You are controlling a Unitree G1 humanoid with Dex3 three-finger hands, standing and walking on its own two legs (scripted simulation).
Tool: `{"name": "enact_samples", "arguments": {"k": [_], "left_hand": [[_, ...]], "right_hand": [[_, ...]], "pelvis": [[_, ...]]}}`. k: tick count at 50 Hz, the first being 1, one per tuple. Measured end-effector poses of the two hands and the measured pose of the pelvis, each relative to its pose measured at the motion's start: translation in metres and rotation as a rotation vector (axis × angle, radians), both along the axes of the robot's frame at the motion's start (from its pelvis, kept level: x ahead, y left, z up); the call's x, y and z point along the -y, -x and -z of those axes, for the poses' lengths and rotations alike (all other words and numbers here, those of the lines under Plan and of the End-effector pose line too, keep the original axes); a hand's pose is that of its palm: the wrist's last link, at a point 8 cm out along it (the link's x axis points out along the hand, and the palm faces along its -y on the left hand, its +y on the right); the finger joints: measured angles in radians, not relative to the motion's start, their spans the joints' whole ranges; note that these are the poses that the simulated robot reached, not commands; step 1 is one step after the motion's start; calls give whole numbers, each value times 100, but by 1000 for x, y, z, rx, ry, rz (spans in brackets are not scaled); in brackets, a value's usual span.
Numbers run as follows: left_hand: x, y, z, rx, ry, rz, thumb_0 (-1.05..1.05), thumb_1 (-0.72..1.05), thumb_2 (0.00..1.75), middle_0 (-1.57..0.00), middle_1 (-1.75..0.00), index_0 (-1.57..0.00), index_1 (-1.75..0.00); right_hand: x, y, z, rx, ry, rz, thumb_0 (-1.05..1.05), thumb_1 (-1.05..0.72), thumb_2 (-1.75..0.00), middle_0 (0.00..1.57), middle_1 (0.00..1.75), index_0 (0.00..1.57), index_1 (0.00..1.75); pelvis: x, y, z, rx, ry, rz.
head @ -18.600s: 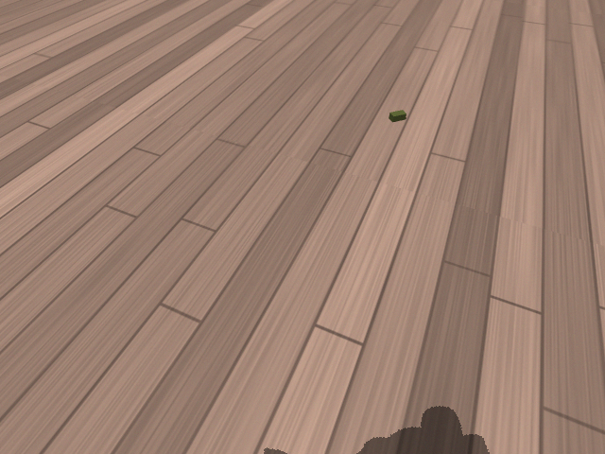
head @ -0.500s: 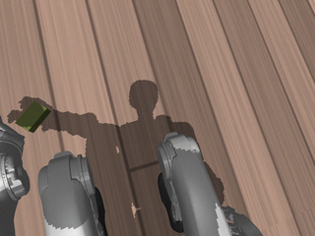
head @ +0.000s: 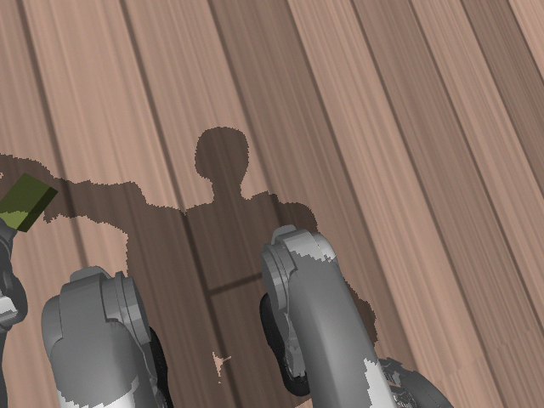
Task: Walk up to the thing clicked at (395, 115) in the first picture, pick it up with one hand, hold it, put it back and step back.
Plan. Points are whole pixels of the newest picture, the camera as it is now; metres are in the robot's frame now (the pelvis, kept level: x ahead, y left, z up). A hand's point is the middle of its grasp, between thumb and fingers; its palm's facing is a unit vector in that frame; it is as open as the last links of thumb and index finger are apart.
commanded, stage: close in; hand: left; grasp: from above
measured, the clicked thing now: (25, 202) +0.46 +0.33 -0.29
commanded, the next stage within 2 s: rest palm in 0.04 s
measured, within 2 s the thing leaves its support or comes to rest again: neither
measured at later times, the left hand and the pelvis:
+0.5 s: hand (15, 193) +0.45 +0.31 -0.22, palm faces -0.25 -0.37 -0.89, open 14.0 cm; pelvis +0.00 +0.00 +0.00, yaw -4 degrees
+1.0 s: hand (15, 200) +0.45 +0.32 -0.24, palm faces -0.26 -0.37 -0.89, open 14.3 cm; pelvis +0.00 +0.01 +0.00, yaw -6 degrees
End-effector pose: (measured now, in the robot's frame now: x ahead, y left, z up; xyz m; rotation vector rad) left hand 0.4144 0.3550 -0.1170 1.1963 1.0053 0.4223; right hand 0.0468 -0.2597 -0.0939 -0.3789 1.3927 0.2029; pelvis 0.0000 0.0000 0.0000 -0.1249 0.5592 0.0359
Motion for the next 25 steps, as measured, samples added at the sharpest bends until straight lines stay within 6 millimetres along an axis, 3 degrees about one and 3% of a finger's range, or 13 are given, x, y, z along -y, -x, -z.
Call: {"name": "enact_samples", "arguments": {"k": [12, 19, 25], "left_hand": [[28, -56, 11, 20, 10, -1, 0, -41, 86, -28, -83, -26, -85], [42, -52, 31, -31, 30, -6, 0, -49, 92, -22, -88, -19, -91], [38, -43, 45, -35, 16, -16, 0, -52, 94, -20, -89, -17, -92]], "right_hand": [[-4, 34, -25, -62, 38, 16, 1, -93, -91, 20, 30, 20, 30], [-12, 55, -38, -119, 24, 38, 1, -93, -91, 20, 30, 20, 30], [-17, 59, -40, -127, 15, 19, 1, -93, -91, 20, 30, 20, 30]], "pelvis": [[-3, -1, -2, 5, 34, 19], [-3, 0, -7, 12, 45, 32], [-4, 3, -5, 34, 54, 40]]}}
